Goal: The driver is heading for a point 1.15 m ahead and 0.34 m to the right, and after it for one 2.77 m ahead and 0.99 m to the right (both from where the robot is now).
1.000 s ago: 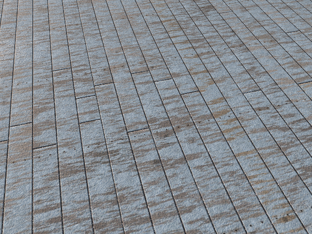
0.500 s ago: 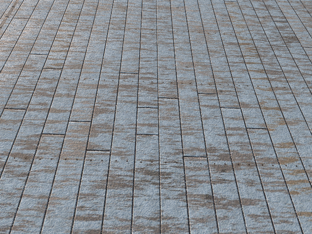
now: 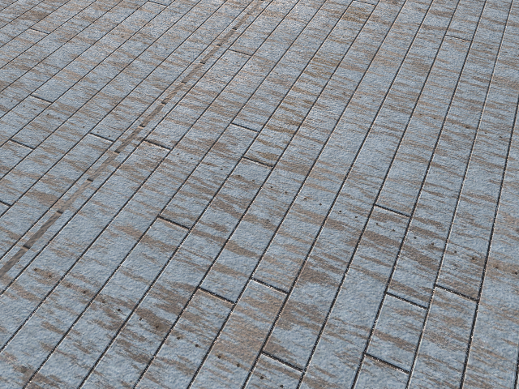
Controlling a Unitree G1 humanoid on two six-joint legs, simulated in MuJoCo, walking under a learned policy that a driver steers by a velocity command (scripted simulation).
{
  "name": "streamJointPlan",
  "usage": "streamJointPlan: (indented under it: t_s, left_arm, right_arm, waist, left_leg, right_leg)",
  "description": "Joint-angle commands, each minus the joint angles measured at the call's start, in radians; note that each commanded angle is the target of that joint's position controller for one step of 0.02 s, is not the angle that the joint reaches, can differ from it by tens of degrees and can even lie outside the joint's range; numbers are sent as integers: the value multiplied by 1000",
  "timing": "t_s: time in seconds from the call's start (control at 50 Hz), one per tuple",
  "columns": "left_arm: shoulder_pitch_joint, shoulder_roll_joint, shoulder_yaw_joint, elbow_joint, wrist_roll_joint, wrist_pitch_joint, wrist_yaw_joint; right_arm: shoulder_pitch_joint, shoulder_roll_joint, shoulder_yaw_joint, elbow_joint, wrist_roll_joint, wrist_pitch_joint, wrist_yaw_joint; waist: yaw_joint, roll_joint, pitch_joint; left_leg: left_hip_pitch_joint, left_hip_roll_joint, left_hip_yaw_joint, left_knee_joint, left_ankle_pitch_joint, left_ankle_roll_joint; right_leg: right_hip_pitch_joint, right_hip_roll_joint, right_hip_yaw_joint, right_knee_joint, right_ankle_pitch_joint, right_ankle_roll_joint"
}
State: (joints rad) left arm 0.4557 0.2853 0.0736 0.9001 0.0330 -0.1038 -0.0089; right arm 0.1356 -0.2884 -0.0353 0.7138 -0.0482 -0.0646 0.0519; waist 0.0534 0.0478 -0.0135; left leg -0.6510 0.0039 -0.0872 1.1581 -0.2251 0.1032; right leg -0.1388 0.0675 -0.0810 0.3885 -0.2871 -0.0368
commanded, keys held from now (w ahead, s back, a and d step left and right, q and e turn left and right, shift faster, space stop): w+shift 0.22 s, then w+e+shift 0.54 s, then e+shift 0.24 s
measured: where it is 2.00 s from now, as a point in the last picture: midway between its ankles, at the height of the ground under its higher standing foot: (328, 213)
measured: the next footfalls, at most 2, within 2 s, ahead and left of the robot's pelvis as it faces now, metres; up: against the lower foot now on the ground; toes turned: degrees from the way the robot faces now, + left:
left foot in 0.22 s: +0.42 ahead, +0.12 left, +0.00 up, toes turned +4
right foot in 0.68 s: +0.85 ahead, -0.05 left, +0.00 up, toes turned -20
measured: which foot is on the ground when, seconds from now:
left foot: up 0.00-0.20, down 0.22-0.68, up 0.70-1.00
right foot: down 0.00-0.20, up 0.22-0.66, down 0.68-1.00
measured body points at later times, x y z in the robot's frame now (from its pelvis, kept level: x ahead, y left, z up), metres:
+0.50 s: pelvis +0.48 +0.05 +0.00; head +0.49 +0.04 +0.45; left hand +0.65 +0.29 -0.11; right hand +0.41 -0.23 -0.13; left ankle +0.38 +0.12 -0.74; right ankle +0.59 -0.10 -0.65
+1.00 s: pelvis +0.92 -0.05 -0.01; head +0.96 -0.08 +0.44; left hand +1.06 +0.21 -0.13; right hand +1.03 -0.37 -0.07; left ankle +1.19 -0.02 -0.68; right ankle +0.81 -0.04 -0.73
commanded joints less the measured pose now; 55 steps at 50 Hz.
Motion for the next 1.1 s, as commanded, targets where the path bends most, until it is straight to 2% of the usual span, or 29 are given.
streamJointPlan:
  t_s: [0.02,0.08,0.14,0.18,0.2,0.22,0.24,0.26,0.28,0.3,0.38,0.48,0.6,0.62,0.64,0.66,0.68,0.7,0.72,0.74,0.76,0.8,0.84,0.88,0.98,1.02,1.06,1.08,1.1]
  left_arm:
    - [-73,66,-4,-62,-14,-39,-6]
    - [-23,97,-4,-43,-38,-49,-16]
    - [45,149,-4,-9,-32,-42,-14]
    - [81,202,2,22,-16,-17,5]
    - [72,211,3,28,-12,1,17]
    - [52,190,-3,12,-10,7,21]
    - [135,0,-42,-35,-30,4,2]
    - [115,67,-29,-58,-61,-6,10]
    - [-30,107,-15,-88,-58,-6,15]
    - [-90,76,-24,-91,-46,-8,10]
    - [-59,10,-29,-63,-12,59,-30]
    - [-311,-11,-45,-164,-20,76,-53]
    - [-411,28,-55,-202,-12,58,-74]
    - [-337,57,-46,-182,-15,60,-71]
    - [-114,112,-17,-114,-39,69,-68]
    - [38,143,-2,-69,-14,65,-59]
    - [177,197,31,-38,-17,68,-38]
    - [110,219,33,-24,-29,77,-16]
    - [48,307,57,-57,-21,91,-7]
    - [7,263,59,-90,-10,92,3]
    - [-41,199,45,-85,-15,91,5]
    - [-109,153,24,-97,-30,61,7]
    - [-149,170,21,-116,-32,38,2]
    - [-125,179,28,-105,-36,29,0]
    - [-42,171,46,-99,-43,80,12]
    - [-83,178,53,-127,-31,87,20]
    - [-159,160,49,-172,-36,73,20]
    - [-89,32,20,-204,-47,76,28]
    - [104,79,18,-230,-67,84,41]
  right_arm:
    - [-101,-24,21,-120,-6,-7,19]
    - [-206,12,46,-143,10,-17,39]
    - [-232,-20,39,-133,10,-17,22]
    - [-106,-69,21,-99,-7,-19,-1]
    - [98,-106,0,-31,-6,-17,-16]
    - [285,-173,-30,30,-14,-14,-34]
    - [326,-264,-56,36,-47,-17,-49]
    - [346,-247,-60,25,-17,-13,-40]
    - [263,-192,-54,49,-4,-18,-38]
    - [241,-132,-42,67,-1,-33,-32]
    - [186,-12,-13,112,23,-63,-32]
    - [206,-19,-11,149,30,-92,-32]
    - [296,-127,-17,175,33,-79,-81]
    - [287,-162,-26,164,25,-63,-97]
    - [243,-191,-34,140,23,-50,-112]
    - [205,-222,-41,107,26,-40,-108]
    - [152,-235,-53,108,18,-26,-99]
    - [160,-13,3,83,-12,-45,-74]
    - [169,-19,17,-53,20,-63,-67]
    - [107,-72,23,-59,7,-86,-62]
    - [78,-100,16,-49,4,-91,-57]
    - [79,-99,19,-42,-21,-59,-64]
    - [108,-64,29,-61,-21,-7,-62]
    - [-2,-48,34,-113,-6,0,-64]
    - [-104,-23,51,-150,29,-2,-60]
    - [-34,-77,36,-135,24,-13,-77]
    - [223,-148,11,-61,18,-40,-95]
    - [289,-196,5,-64,5,-43,-99]
    - [255,-203,-11,-89,6,-31,-85]
  waist:
    - [-75,-87,146]
    - [-46,-75,161]
    - [-37,-85,119]
    - [-113,-168,16]
    - [-207,-174,-93]
    - [-284,-161,-192]
    - [-186,125,-323]
    - [-205,148,-465]
    - [-173,37,-252]
    - [-151,-31,-90]
    - [-31,-3,32]
    - [-32,15,155]
    - [-20,6,114]
    - [24,40,52]
    - [136,46,-140]
    - [185,52,-138]
    - [277,-15,-135]
    - [124,-232,-70]
    - [59,-278,-275]
    - [62,-107,-173]
    - [12,34,-31]
    - [-88,119,132]
    - [-138,71,108]
    - [-109,51,107]
    - [8,-97,-35]
    - [-28,-118,-60]
    - [-163,-83,-152]
    - [-127,103,-267]
    - [-32,190,-499]
  left_leg:
    - [-134,79,-12,-191,135,-20]
    - [151,60,140,-428,318,-1]
    - [165,-2,204,-520,277,30]
    - [317,-72,223,-559,112,62]
    - [547,-95,214,-598,97,79]
    - [827,-9,124,-564,25,98]
    - [1131,326,-344,-607,-290,157]
    - [1147,439,-715,-799,-348,179]
    - [988,362,-527,-834,-293,129]
    - [788,328,-369,-842,-41,92]
    - [506,229,-88,-987,-11,28]
    - [458,155,213,-1077,341,-32]
    - [702,170,365,-935,1132,-102]
    - [741,187,359,-822,1277,-109]
    - [718,177,354,-549,1494,-111]
    - [562,213,320,-264,1466,-114]
    - [379,126,313,208,961,-124]
    - [1,-44,243,572,-297,-99]
    - [-225,-61,32,628,-287,-110]
    - [-283,-6,-20,526,-187,-90]
    - [-239,39,-14,414,-111,-85]
    - [-77,91,3,263,-120,-133]
    - [81,112,47,77,-137,-178]
    - [140,79,94,-123,-18,-187]
    - [314,-82,133,-539,310,-133]
    - [424,-109,75,-657,315,-126]
    - [694,29,-24,-772,546,-86]
    - [921,363,-254,-617,1084,-29]
    - [1031,598,-527,-581,1138,139]
  right_leg:
    - [-74,-275,257,-344,28,-155]
    - [-178,-237,115,-435,327,-127]
    - [82,-244,43,-324,821,-115]
    - [202,-286,16,-36,1222,-89]
    - [160,-278,-2,202,1220,-71]
    - [-40,-237,0,500,980,-63]
    - [-426,-96,20,942,52,-43]
    - [-536,-34,160,1132,-154,-68]
    - [-618,-103,174,1090,-13,-82]
    - [-584,-139,175,1007,39,-83]
    - [-492,-208,173,900,67,-59]
    - [-593,-199,72,680,324,-54]
    - [-404,-34,-144,317,416,-134]
    - [-313,8,-153,306,360,-145]
    - [-24,86,-139,354,334,-154]
    - [128,81,-102,338,218,-202]
    - [298,13,26,228,156,-284]
    - [405,-141,255,356,365,-311]
    - [562,-282,750,78,59,-494]
    - [468,-329,898,-137,-214,-449]
    - [271,-301,823,-195,-252,-384]
    - [-80,-216,635,-155,319,-337]
    - [-264,-150,474,-160,632,-315]
    - [-294,-63,365,-89,952,-265]
    - [-146,60,351,88,829,-73]
    - [-117,56,437,234,749,-32]
    - [-165,90,391,600,474,13]
    - [-356,173,244,925,-457,19]
    - [-435,118,228,1124,-442,33]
